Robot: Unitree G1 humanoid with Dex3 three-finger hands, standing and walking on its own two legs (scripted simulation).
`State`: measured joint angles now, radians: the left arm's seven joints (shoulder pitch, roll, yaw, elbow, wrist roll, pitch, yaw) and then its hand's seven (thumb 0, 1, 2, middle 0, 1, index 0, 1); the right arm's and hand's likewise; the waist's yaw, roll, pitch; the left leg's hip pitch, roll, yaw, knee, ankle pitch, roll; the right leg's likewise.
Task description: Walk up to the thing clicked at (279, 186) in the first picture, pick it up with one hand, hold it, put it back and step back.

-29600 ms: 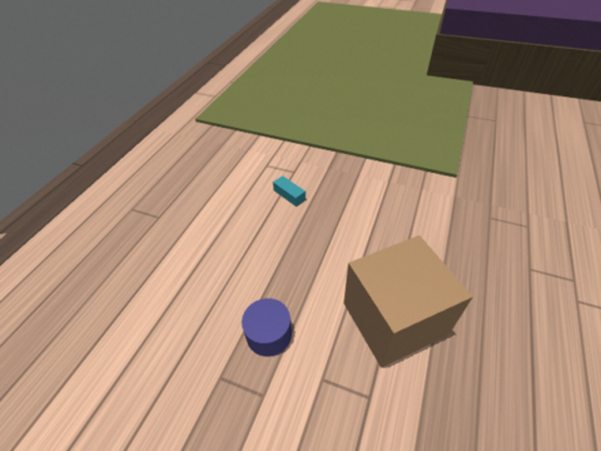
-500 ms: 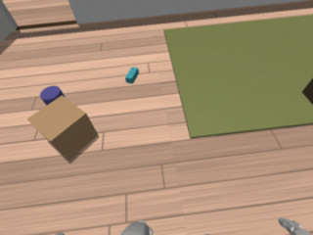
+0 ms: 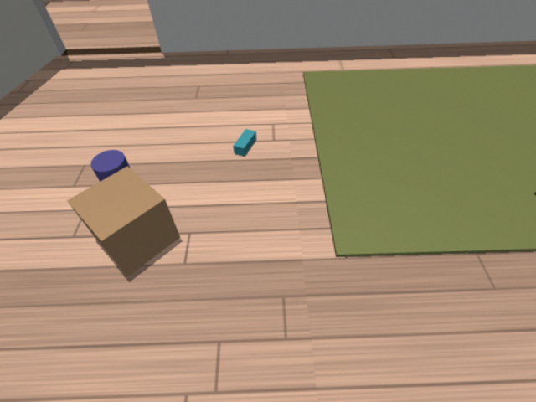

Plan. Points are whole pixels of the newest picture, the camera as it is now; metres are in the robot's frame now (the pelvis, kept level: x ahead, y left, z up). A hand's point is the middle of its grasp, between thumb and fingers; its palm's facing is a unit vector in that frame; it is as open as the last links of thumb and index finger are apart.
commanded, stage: walk up
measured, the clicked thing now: (245, 142) +1.54 +0.21 -0.73
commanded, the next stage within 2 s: stand in 0.36 s
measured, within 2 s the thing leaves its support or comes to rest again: neither
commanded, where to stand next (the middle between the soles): +0.06 +0.00 m, yaw -1 degrees
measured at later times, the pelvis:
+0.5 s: pelvis +0.01 -0.01 +0.02, yaw +1 degrees
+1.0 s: pelvis +0.01 -0.02 +0.02, yaw -1 degrees
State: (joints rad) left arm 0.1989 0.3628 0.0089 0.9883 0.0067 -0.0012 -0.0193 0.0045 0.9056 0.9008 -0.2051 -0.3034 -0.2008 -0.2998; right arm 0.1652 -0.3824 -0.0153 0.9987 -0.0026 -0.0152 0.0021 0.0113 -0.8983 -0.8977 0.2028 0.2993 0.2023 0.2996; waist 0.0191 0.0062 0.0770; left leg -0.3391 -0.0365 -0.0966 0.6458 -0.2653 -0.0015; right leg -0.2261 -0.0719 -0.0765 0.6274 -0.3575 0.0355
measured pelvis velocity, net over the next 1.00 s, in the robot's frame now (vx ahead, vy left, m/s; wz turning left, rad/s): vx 0.01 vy -0.02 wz -0.02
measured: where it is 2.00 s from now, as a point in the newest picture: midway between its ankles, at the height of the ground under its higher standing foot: outside the picture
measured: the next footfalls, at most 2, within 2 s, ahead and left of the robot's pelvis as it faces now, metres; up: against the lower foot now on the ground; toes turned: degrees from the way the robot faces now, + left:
none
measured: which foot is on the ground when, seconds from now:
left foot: down 0.00-1.00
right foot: down 0.00-1.00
